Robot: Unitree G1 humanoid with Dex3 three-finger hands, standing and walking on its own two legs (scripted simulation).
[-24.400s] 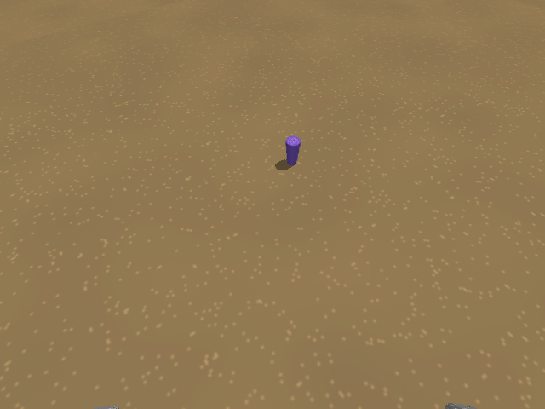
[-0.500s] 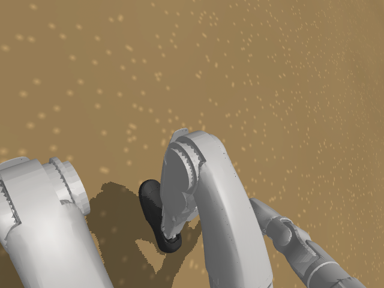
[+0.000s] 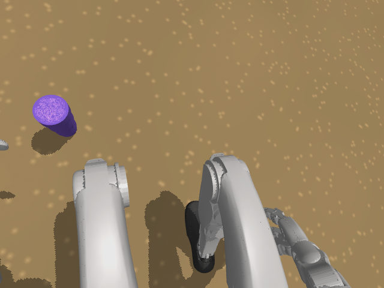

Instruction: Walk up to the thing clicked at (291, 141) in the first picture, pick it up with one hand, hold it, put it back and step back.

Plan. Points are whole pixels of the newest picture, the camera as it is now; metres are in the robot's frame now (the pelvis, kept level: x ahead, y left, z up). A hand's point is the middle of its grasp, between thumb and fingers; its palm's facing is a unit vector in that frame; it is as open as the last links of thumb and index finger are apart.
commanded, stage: home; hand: left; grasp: from the side
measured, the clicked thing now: (60, 120) +0.45 +0.29 -0.27
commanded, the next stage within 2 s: none
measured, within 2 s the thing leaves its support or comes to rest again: neither
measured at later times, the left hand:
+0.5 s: hand out of the picture +0.27 +0.31 +0.11, palm faces +0.30 -0.85 -0.44, open 17.2 cm
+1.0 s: hand out of the picture +0.23 +0.23 +0.30, palm faces +0.29 -0.91 -0.31, open 17.4 cm
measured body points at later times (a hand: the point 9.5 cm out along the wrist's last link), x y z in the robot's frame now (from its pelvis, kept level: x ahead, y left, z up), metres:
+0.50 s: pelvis +0.04 -0.01 +0.21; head +0.19 +0.05 +0.63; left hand +0.25 +0.35 +0.13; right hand +0.26 -0.23 +0.10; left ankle +0.09 +0.13 -0.31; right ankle +0.11 -0.13 -0.31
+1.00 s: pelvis +0.09 +0.01 +0.36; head +0.11 +0.02 +0.81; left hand +0.21 +0.28 +0.32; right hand +0.28 -0.19 +0.28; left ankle +0.08 +0.13 -0.31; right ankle +0.11 -0.13 -0.31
